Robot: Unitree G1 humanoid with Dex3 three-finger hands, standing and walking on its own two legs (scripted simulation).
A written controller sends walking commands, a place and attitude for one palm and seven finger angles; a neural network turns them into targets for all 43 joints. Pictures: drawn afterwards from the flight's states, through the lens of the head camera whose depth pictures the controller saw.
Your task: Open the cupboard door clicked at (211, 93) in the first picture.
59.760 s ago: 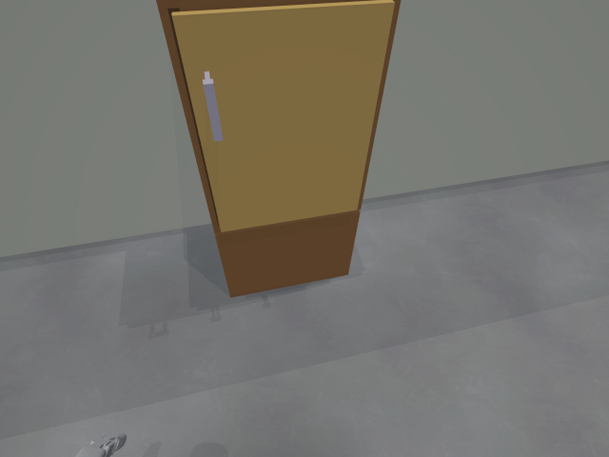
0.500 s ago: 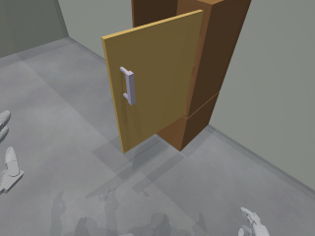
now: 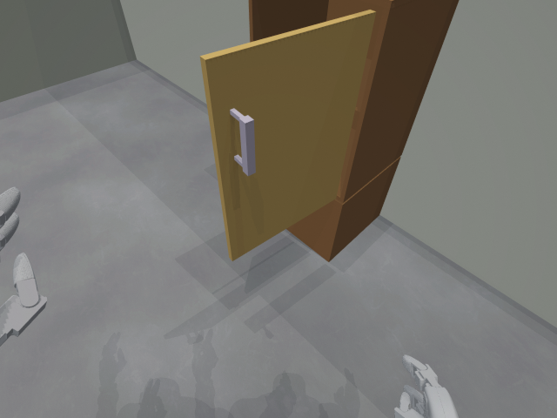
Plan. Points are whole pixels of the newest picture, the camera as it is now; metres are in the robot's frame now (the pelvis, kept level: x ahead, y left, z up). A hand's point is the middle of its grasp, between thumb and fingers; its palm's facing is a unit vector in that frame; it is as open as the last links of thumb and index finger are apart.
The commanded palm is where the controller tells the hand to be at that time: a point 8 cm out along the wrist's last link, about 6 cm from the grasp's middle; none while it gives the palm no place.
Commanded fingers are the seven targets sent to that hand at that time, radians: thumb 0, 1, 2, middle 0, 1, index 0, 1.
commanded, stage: let the arm hang, fingers relaxed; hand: left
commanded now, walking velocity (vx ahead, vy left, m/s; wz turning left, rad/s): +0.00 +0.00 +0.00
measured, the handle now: (242, 142) +0.60 +0.11 +0.06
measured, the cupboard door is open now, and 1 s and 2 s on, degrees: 83 83 83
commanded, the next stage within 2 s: look to check the result in 1.20 s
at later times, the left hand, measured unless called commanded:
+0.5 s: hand out of the picture +0.01 +0.19 -0.17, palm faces +0.07 -0.98 -0.19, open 7.0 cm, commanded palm none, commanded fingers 0.00 0.90 0.90 -0.20 -0.30 -0.20 -0.30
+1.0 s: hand out of the picture +0.02 +0.25 -0.15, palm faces +0.06 -0.95 -0.30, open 7.3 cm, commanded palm none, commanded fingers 0.00 0.90 0.90 -0.20 -0.30 -0.20 -0.30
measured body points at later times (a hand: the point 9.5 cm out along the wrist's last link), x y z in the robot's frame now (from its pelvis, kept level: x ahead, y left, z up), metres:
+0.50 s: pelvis -0.02 +0.00 +0.00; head +0.01 +0.02 +0.45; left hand +0.01 +0.24 -0.15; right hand +0.02 -0.25 -0.14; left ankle +0.01 +0.13 -0.73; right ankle +0.02 -0.10 -0.73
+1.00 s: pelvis -0.02 +0.02 +0.01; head -0.01 +0.00 +0.46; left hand +0.02 +0.30 -0.13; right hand +0.02 -0.24 -0.15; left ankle +0.01 +0.13 -0.73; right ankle +0.02 -0.10 -0.73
